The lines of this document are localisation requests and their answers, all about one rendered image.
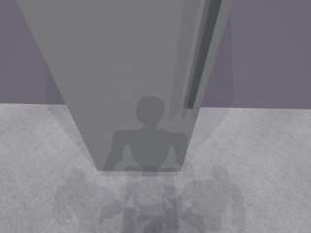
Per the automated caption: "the fridge door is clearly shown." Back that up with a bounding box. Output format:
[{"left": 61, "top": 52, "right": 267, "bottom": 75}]
[{"left": 16, "top": 0, "right": 232, "bottom": 172}]

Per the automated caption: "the handle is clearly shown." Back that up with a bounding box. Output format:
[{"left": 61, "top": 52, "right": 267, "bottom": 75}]
[{"left": 187, "top": 0, "right": 223, "bottom": 109}]

